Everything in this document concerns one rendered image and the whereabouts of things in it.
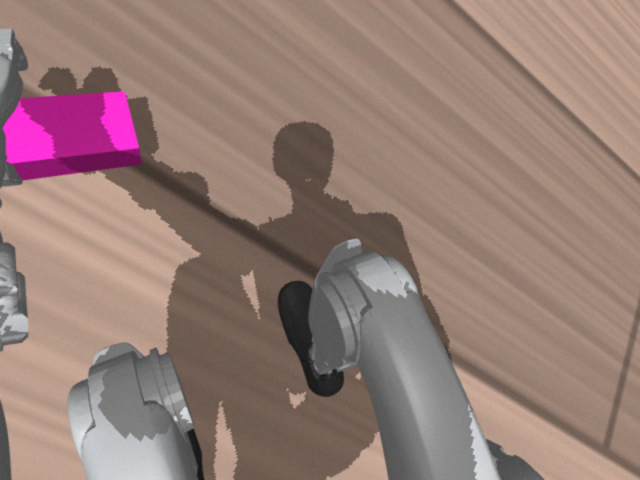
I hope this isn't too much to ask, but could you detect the carton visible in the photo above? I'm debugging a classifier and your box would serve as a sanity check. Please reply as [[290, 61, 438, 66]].
[[2, 91, 142, 181]]

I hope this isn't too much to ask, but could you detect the left robot arm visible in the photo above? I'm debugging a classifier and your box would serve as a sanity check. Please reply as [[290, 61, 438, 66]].
[[0, 126, 29, 480]]

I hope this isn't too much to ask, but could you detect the left robot foot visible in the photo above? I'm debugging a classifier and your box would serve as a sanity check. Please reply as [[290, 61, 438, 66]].
[[187, 429, 205, 480]]

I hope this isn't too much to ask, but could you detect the right robot foot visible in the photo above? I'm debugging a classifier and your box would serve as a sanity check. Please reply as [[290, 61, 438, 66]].
[[278, 281, 344, 397]]

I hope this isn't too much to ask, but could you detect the right robot hand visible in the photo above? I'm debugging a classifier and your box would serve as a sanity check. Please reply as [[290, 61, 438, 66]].
[[486, 439, 544, 480]]

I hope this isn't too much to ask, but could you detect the left robot hand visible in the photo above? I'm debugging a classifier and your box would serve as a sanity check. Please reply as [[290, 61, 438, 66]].
[[0, 29, 28, 186]]

